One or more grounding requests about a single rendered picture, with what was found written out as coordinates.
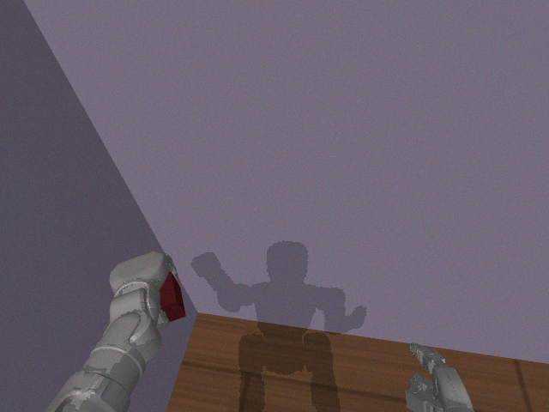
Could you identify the left robot arm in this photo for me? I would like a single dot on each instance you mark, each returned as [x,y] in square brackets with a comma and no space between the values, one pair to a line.
[110,374]

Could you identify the right robot hand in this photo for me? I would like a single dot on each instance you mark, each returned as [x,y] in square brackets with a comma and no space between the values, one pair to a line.
[446,389]

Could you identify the cube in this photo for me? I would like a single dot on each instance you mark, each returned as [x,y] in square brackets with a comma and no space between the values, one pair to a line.
[171,300]

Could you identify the left robot hand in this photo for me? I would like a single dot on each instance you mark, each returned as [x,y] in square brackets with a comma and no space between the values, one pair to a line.
[153,266]

